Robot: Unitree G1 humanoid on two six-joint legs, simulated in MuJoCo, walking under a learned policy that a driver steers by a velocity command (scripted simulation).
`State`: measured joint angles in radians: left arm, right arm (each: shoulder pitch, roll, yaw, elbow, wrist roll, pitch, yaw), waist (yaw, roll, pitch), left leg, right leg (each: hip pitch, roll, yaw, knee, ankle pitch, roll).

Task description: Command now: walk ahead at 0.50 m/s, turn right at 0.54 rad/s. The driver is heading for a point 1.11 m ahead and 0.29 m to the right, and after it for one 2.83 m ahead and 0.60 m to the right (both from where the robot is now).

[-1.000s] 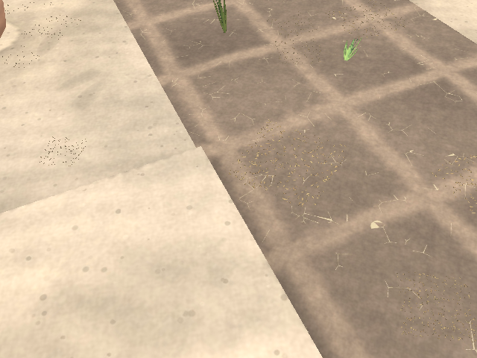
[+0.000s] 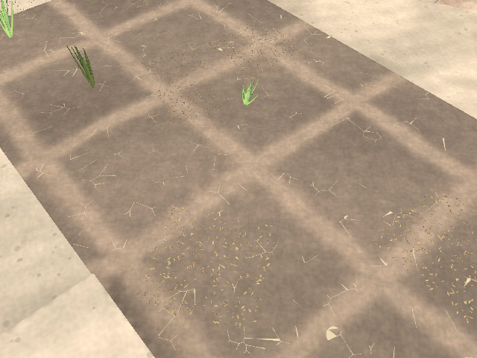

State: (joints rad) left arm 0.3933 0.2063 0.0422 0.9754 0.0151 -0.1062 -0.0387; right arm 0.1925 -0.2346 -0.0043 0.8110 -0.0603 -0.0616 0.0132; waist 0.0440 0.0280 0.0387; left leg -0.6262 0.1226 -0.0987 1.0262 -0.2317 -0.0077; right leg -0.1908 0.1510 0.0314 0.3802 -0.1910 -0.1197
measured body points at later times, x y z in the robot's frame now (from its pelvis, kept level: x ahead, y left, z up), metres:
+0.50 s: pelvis +0.28 +0.05 +0.00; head +0.30 +0.04 +0.45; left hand +0.52 +0.23 -0.11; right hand +0.21 -0.19 -0.15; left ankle +0.26 +0.16 -0.74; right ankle +0.40 -0.11 -0.71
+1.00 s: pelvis +0.55 -0.06 -0.08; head +0.57 -0.08 +0.37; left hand +0.77 +0.12 -0.20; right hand +0.56 -0.38 -0.17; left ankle +0.78 -0.01 -0.78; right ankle +0.47 -0.11 -0.82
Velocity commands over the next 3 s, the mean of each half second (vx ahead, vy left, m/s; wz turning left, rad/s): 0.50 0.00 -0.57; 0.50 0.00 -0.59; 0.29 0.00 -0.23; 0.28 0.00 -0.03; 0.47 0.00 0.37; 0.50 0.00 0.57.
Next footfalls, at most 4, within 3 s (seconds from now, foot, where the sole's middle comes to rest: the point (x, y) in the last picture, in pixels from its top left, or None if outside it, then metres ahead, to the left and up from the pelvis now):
0.22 left None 0.30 0.15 -0.78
0.68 right None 0.50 -0.13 -0.86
1.08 left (280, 264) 0.81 -0.06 -0.86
1.46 right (353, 295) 0.72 -0.29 -0.86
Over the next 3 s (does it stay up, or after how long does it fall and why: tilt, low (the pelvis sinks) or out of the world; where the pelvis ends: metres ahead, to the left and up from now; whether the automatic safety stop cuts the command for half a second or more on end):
stays up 1.29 -0.44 -0.08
